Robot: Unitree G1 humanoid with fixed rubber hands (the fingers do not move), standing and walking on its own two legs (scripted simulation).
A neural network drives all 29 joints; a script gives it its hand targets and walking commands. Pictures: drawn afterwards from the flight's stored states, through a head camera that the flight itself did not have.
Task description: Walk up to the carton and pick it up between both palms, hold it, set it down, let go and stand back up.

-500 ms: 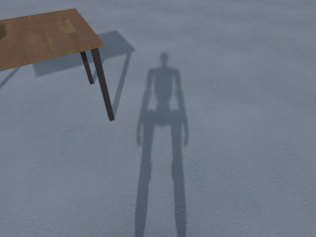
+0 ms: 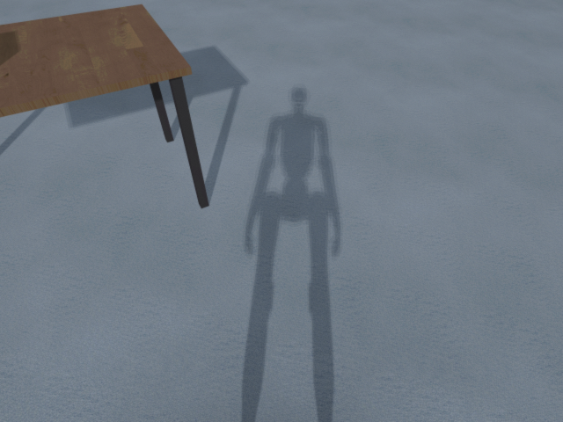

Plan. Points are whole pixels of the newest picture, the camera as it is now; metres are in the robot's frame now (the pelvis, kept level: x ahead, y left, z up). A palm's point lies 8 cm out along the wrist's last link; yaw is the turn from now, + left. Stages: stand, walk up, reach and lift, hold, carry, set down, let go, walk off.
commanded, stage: walk up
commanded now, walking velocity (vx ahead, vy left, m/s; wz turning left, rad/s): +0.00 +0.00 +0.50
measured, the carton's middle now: out of the picture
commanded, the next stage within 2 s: none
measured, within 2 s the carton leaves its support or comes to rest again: neither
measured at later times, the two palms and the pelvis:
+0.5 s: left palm out of the picture -0.01 +0.28 -0.16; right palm out of the picture +0.13 -0.17 -0.13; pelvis +0.01 +0.04 -0.01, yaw +17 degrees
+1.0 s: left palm out of the picture -0.14 +0.30 -0.11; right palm (263, 306) +0.36 +0.04 -0.13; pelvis +0.11 +0.16 -0.01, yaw +31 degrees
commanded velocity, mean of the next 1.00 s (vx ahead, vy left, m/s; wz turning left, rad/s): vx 0.22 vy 0.14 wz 0.50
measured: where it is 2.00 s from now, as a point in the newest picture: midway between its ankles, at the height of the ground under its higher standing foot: (108, 363)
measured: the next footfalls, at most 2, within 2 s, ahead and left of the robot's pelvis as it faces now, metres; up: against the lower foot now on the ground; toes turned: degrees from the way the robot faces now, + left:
left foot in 0.34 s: +0.03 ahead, +0.13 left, +0.00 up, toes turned +19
right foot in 0.68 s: +0.11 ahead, -0.06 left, +0.00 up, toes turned +15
